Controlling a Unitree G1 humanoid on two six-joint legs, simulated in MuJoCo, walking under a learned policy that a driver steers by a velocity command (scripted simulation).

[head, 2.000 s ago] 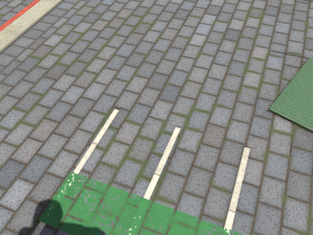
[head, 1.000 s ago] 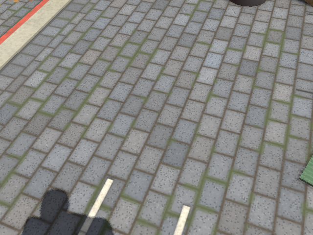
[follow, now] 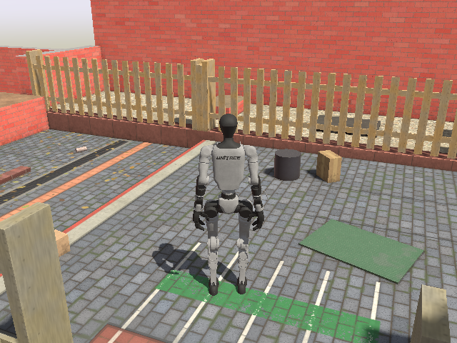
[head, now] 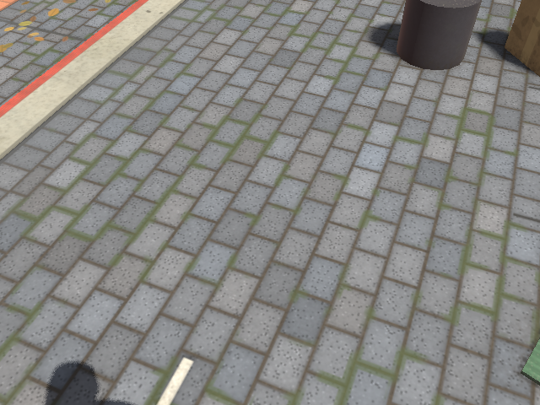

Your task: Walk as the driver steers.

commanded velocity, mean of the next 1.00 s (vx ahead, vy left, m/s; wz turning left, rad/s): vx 0.38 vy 0.00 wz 0.00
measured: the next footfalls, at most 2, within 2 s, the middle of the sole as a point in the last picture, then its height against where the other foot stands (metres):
right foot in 0.68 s outside the picture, level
left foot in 1.18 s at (254, 369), level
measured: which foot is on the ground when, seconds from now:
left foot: down 0.00-0.68, up 0.70-1.00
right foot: down 0.00-0.26, up 0.28-0.66, down 0.68-1.00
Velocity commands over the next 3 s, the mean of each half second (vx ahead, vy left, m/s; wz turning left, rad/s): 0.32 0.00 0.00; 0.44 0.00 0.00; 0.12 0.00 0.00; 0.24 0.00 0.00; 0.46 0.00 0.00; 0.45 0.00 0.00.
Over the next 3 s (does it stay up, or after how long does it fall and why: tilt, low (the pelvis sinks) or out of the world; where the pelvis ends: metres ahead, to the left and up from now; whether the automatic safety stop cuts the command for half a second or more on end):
stays up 1.18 0.03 -0.01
